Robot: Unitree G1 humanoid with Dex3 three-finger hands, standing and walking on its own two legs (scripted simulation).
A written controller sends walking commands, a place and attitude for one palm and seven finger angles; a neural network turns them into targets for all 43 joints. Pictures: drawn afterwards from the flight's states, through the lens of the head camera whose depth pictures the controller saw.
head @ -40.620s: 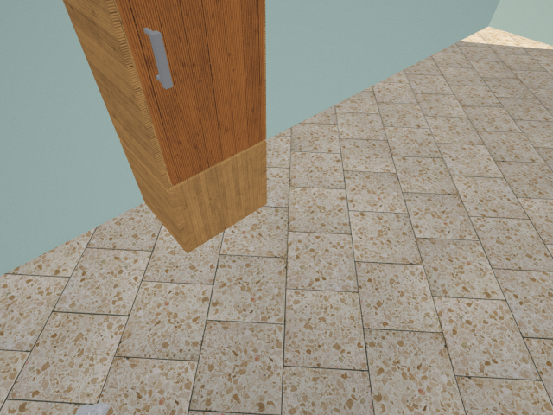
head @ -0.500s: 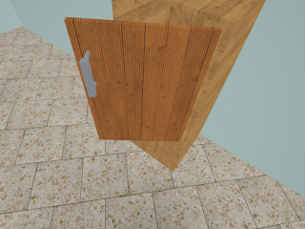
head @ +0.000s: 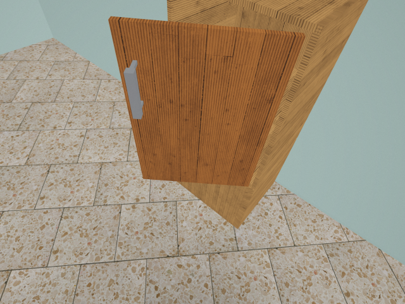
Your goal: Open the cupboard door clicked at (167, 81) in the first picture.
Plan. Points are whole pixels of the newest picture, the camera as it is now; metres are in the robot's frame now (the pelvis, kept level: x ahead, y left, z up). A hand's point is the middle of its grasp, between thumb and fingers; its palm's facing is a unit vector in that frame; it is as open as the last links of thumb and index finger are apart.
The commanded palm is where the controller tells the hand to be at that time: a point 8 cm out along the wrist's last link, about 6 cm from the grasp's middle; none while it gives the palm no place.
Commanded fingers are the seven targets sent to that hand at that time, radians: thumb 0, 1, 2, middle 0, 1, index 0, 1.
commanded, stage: come to a stop and stand still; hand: left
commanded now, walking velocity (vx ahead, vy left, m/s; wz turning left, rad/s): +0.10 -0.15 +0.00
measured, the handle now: (136, 90) +0.56 +0.22 +0.10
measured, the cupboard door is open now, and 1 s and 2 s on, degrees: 37 37 37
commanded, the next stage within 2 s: look again from close up in 0.66 s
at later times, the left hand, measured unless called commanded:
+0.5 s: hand out of the picture -0.01 +0.13 -0.17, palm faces +0.03 -0.99 -0.13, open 7.4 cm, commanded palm none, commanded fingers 0.00 0.90 0.90 -0.20 -0.30 -0.20 -0.30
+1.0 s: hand out of the picture -0.02 +0.15 -0.18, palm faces +0.01 -0.99 -0.16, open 7.4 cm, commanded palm none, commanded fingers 0.00 0.90 0.90 -0.20 -0.30 -0.20 -0.30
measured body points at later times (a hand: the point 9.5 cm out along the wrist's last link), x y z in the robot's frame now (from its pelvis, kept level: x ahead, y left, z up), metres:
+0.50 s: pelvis +0.01 -0.02 +0.01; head +0.02 -0.01 +0.46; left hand -0.01 +0.18 -0.16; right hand -0.01 -0.22 -0.15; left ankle -0.01 +0.11 -0.73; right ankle -0.02 -0.12 -0.73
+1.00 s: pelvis -0.02 -0.01 +0.00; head -0.03 +0.00 +0.45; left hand -0.02 +0.20 -0.16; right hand -0.01 -0.23 -0.15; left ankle -0.01 +0.11 -0.73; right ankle -0.02 -0.12 -0.73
